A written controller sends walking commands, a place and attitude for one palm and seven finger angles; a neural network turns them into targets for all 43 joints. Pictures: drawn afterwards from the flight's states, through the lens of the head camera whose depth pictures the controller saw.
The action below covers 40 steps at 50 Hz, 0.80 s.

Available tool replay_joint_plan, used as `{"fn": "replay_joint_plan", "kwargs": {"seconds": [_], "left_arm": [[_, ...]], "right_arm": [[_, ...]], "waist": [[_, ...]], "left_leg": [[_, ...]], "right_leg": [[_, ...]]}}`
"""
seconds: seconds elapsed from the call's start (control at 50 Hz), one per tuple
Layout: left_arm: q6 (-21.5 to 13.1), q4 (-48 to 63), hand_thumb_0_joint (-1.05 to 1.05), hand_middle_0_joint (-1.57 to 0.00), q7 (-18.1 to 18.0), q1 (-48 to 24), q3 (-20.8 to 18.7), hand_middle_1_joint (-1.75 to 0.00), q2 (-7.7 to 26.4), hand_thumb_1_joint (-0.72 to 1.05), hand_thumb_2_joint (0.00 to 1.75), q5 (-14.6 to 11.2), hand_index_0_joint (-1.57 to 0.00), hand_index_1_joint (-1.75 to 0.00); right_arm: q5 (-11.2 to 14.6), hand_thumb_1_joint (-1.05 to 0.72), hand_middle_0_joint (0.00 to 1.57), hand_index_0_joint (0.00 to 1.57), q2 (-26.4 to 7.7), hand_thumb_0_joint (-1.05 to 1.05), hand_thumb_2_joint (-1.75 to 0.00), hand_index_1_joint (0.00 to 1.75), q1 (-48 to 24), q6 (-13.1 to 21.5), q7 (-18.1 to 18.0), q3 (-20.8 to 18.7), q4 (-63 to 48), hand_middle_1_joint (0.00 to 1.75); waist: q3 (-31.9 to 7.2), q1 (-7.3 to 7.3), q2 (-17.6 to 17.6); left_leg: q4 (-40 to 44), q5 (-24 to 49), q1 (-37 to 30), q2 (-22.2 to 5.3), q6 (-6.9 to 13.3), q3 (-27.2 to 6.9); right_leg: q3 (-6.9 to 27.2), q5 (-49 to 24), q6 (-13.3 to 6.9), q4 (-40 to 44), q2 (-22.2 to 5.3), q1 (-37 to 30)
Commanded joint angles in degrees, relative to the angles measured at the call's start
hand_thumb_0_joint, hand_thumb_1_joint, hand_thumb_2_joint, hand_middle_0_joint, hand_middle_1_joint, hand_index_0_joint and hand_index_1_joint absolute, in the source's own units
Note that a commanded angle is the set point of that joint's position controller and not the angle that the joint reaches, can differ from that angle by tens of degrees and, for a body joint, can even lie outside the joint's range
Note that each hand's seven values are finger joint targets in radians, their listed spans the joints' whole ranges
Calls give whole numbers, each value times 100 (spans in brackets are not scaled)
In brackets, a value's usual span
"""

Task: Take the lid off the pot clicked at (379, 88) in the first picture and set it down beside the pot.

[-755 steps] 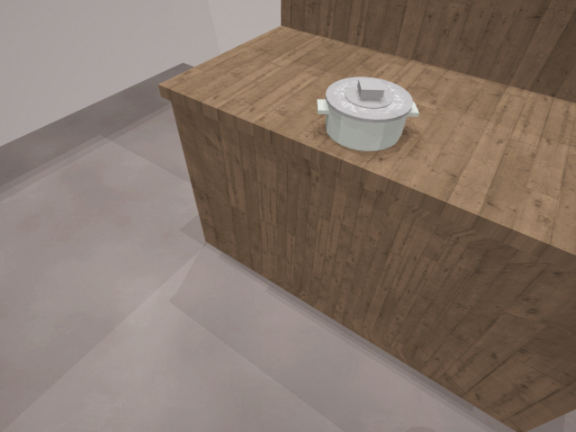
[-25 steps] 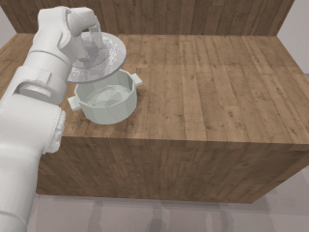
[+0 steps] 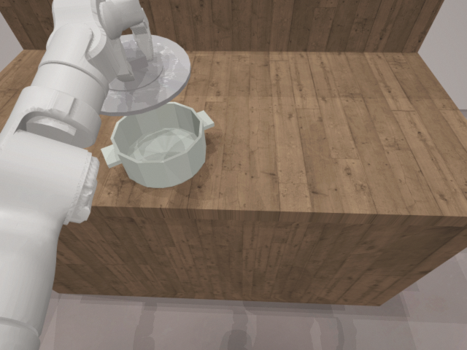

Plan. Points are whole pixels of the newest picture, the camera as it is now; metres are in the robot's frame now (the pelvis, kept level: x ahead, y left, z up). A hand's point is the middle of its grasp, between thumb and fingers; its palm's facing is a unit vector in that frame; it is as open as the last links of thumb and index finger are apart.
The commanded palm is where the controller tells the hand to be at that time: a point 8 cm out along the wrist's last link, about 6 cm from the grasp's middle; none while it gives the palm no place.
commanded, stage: move the lid sideways beside the pot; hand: left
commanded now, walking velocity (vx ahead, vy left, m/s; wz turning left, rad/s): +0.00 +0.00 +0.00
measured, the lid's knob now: (125, 58) +0.53 +0.14 +0.24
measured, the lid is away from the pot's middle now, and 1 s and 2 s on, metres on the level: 0.02 0.13 0.24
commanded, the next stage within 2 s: none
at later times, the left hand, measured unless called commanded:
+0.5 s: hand (84, 62) +0.50 +0.20 +0.25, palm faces -0.29 -0.06 -0.95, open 8.0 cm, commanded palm +0.52 +0.20 +0.32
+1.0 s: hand (48, 68) +0.50 +0.25 +0.25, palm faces -0.31 -0.05 -0.95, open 8.0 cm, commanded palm +0.52 +0.24 +0.32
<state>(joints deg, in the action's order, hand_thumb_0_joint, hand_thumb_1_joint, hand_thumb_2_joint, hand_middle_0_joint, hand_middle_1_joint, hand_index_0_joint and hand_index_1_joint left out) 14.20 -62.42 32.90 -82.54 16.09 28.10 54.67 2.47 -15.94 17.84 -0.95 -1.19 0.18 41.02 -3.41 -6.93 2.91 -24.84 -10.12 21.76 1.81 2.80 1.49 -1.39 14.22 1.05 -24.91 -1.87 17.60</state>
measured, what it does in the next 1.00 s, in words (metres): stands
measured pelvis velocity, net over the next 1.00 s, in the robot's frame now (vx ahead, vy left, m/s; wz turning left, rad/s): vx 0.01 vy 0.01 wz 0.01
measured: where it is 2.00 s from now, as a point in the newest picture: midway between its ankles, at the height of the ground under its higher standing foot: outside the picture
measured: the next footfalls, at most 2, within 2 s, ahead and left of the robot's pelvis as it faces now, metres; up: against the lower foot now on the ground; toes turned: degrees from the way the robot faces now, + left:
none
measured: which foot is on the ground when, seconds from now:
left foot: down 0.00-1.00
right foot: down 0.00-1.00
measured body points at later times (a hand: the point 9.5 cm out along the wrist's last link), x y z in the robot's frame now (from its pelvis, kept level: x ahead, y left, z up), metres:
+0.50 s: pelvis +0.01 +0.00 +0.00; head +0.05 -0.01 +0.45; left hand +0.51 +0.20 +0.30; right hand +0.05 -0.29 -0.12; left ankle +0.02 +0.09 -0.74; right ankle -0.02 -0.13 -0.74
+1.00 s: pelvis +0.01 +0.01 +0.00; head +0.06 +0.01 +0.45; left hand +0.51 +0.25 +0.30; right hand +0.05 -0.27 -0.12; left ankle +0.02 +0.09 -0.74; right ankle -0.02 -0.13 -0.74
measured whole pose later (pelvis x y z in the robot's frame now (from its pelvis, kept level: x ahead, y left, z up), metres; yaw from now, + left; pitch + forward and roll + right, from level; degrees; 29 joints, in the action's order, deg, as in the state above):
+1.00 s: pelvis +0.01 +0.01 +0.00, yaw +0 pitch +9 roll -1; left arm 5.6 -61.5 34.1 -79.6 13.6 41.3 56.0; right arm 3.6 -16.3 16.7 -5.0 -2.6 0.5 41.6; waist -2.7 -6.8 1.8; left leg -26.2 -11.0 24.0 1.8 3.5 0.9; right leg -2.0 13.3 1.6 -22.6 -1.7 17.9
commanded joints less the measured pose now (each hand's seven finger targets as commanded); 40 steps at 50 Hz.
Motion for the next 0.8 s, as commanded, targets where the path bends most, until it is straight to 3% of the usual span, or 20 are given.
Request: {"fn": "replay_joint_plan", "kwargs": {"seconds": [0.0,0.06,0.16,0.18,0.2,0.28,0.3,0.34,0.36,0.38,0.44,0.48,0.5,0.54,0.58,0.64,0.68,0.7,0.74,0.78], "left_arm": [[-295,1908,0,-68,-492,-3812,-711,-105,1700,61,100,194,-76,-108],[-228,1125,0,-68,-508,-3551,-636,-105,1806,61,100,251,-76,-108],[-317,1499,0,-68,-588,-3812,-778,-105,2133,61,100,382,-76,-108],[-318,1461,0,-68,-536,-3667,-473,-105,1783,61,100,283,-76,-108],[-297,1318,0,-68,-537,-3577,-850,-105,2194,61,100,380,-76,-108],[-375,1504,0,-68,-413,-3593,-460,-105,1834,61,100,201,-76,-108],[-378,1399,0,-68,-419,-3547,-734,-105,2175,61,100,296,-76,-108],[-376,1268,0,-68,-348,-3543,-708,-105,2297,61,100,265,-76,-108],[-435,1540,0,-68,-352,-3750,-665,-105,2298,61,100,230,-76,-108],[-477,1671,0,-68,-353,-3730,-306,-105,1852,61,100,131,-76,-108],[-598,1829,0,-68,-354,-3708,-638,-105,2235,61,100,209,-76,-108],[-590,1540,0,-68,-301,-3329,-519,-105,2110,61,100,89,-76,-108],[-621,1704,0,-68,-318,-3476,-873,-105,2556,61,100,174,-76,-108],[-674,1837,0,-68,-290,-3642,-720,-105,2464,61,100,159,-76,-108],[-708,1760,0,-68,-300,-3313,-742,-105,2500,61,100,123,-76,-108],[-730,1687,0,-68,-274,-3406,-831,-105,2646,61,100,202,-76,-108],[-758,1725,0,-68,-263,-3291,-657,-105,2411,61,100,92,-76,-108],[-812,2057,0,-68,-294,-3560,-956,-105,2836,61,100,187,-76,-108],[-837,1729,0,-68,-276,-3384,-926,-105,2790,61,100,217,-76,-108],[-781,1360,0,-68,-235,-3120,-565,-105,2338,61,100,98,-76,-108]], "right_arm": [[-51,-90,20,20,-853,0,-90,30,141,200,-58,-296,-667,30],[27,-90,20,20,-897,0,-90,30,32,30,-132,-218,-642,30],[16,-90,20,20,-876,0,-90,30,-35,-16,-153,-220,-748,30],[41,-90,20,20,-884,0,-90,30,5,-30,-151,-233,-764,30],[11,-90,20,20,-914,0,-90,30,63,-51,-146,-254,-689,30],[63,-90,20,20,-921,0,-90,30,12,-81,-155,-272,-723,30],[43,-90,20,20,-943,0,-90,30,72,-105,-153,-270,-661,30],[78,-90,20,20,-975,0,-90,30,41,-174,-187,-252,-636,30],[101,-90,20,20,-967,0,-90,30,-4,-167,-190,-252,-651,30],[113,-90,20,20,-955,0,-90,30,-37,-138,-184,-266,-663,30],[78,-90,20,20,-948,0,-90,30,85,-126,-178,-290,-577,30],[103,-90,20,20,-1014,0,-90,30,132,-166,-179,-297,-532,30],[79,-90,20,20,-1011,0,-90,30,122,-176,-162,-300,-522,30],[98,-90,20,20,-984,0,-90,30,65,-190,-172,-293,-559,30],[99,-90,20,20,-1029,0,-90,30,112,-212,-169,-307,-557,30],[102,-90,20,20,-1003,0,-90,30,86,-261,-163,-306,-543,30],[117,-90,20,20,-1046,0,-90,30,104,-272,-158,-314,-543,30],[98,-90,20,20,-1028,0,-90,30,107,-270,-147,-311,-537,30],[86,-90,20,20,-1001,0,-90,30,115,-290,-168,-310,-549,30],[142,-90,20,20,-1059,0,-90,30,178,-319,-173,-321,-471,30]], "waist": [[-2923,27,-381],[-2204,-16,-680],[-2751,32,-186],[-2649,-19,-63],[-2646,16,-297],[-2700,-50,-61],[-2670,-36,-220],[-2445,-81,-397],[-2593,-82,-284],[-2620,-118,122],[-2762,-90,205],[-2583,-100,180],[-2706,-40,70],[-2662,-66,162],[-2680,-35,348],[-2614,-44,218],[-2570,-48,460],[-2861,-5,361],[-2766,-28,293],[-2434,-116,297]], "left_leg": [[-194,2120,-2456,86,166,-463],[12,1141,-1687,155,205,-253],[-105,1726,-2048,122,191,-292],[-129,1978,-2099,120,186,-309],[-150,1806,-2039,92,189,-288],[-214,2132,-2215,116,226,-270],[-213,2003,-2135,108,222,-277],[-136,1507,-1809,151,259,-176],[-133,1574,-1936,138,252,-193],[-214,2003,-2205,114,240,-220],[-282,2255,-2472,83,250,-309],[-283,2394,-2351,86,241,-292],[-283,2279,-2321,72,239,-298],[-271,2186,-2312,102,261,-275],[-353,2743,-2432,70,253,-316],[-303,2346,-2371,62,249,-321],[-340,2691,-2496,41,222,-362],[-330,2761,-2613,9,205,-409],[-340,2642,-2528,40,239,-392],[-340,2649,-2482,3,220,-363]], "right_leg": [[-42,-1908,-300,221,446,38],[-32,-1728,-298,324,405,-80],[21,-2021,-325,222,394,-212],[-7,-2093,-333,272,380,-90],[-1,-2060,-299,252,408,-176],[-10,-2215,-290,293,387,-99],[-2,-2143,-264,280,418,-124],[5,-2125,-247,358,394,-269],[-3,-2126,-250,339,395,-282],[-26,-2170,-275,340,383,-25],[-32,-2049,-253,343,448,46],[-74,-2166,-277,375,424,61],[-46,-2153,-249,334,439,-80],[-58,-2144,-253,354,434,-64],[-59,-2323,-282,345,427,0],[-89,-1985,-258,363,455,53],[-139,-2022,-293,372,446,214],[-105,-1994,-258,321,472,74],[-118,-1906,-260,351,476,143],[-174,-1849,-275,423,460,397]]}}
